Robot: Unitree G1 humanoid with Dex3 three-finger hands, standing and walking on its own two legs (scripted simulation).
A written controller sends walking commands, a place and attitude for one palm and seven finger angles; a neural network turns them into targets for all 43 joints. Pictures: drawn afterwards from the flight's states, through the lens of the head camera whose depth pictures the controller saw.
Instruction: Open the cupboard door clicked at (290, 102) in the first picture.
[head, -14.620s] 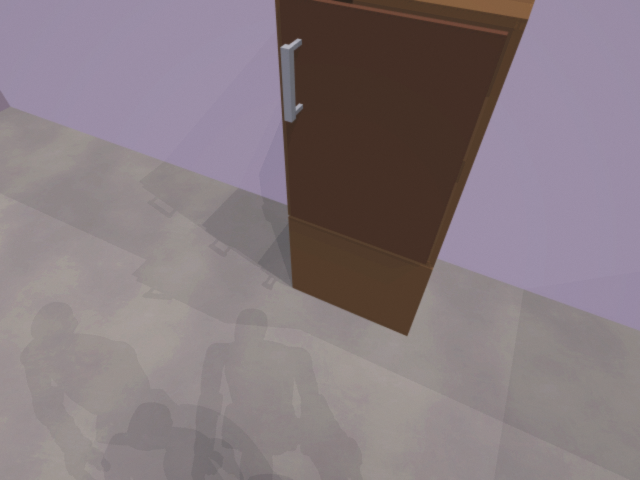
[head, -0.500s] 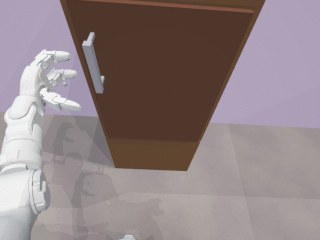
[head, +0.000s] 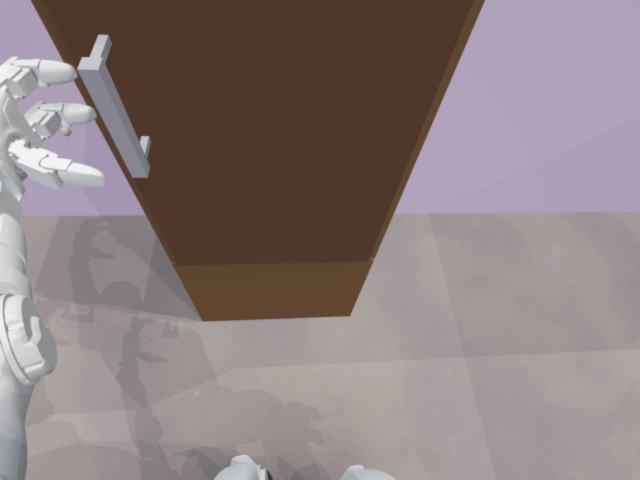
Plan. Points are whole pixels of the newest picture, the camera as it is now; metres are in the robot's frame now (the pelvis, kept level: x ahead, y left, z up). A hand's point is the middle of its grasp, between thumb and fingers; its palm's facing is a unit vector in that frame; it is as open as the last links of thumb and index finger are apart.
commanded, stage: move the hooked fingers beside the handle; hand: left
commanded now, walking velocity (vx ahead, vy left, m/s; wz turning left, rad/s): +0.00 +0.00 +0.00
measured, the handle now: (123, 113) +0.53 +0.20 +0.13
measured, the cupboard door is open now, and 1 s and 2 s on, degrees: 0 0 0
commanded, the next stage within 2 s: slide the fingers in behind the handle in 0.98 s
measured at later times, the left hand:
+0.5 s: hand (60, 142) +0.47 +0.25 +0.13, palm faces -0.02 -1.00 +0.01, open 14.0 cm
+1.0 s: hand (56, 146) +0.48 +0.26 +0.12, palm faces +0.00 -1.00 +0.00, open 14.0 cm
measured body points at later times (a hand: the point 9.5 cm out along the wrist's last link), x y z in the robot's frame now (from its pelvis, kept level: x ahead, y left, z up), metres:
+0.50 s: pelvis +0.01 +0.01 +0.00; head +0.08 +0.03 +0.44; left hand +0.47 +0.30 +0.14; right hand +0.05 -0.27 -0.11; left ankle +0.02 +0.08 -0.71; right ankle -0.03 -0.10 -0.71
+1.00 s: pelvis -0.01 +0.01 +0.00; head +0.08 +0.04 +0.44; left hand +0.47 +0.31 +0.12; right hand -0.02 -0.26 -0.10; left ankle +0.02 +0.08 -0.71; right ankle -0.03 -0.10 -0.71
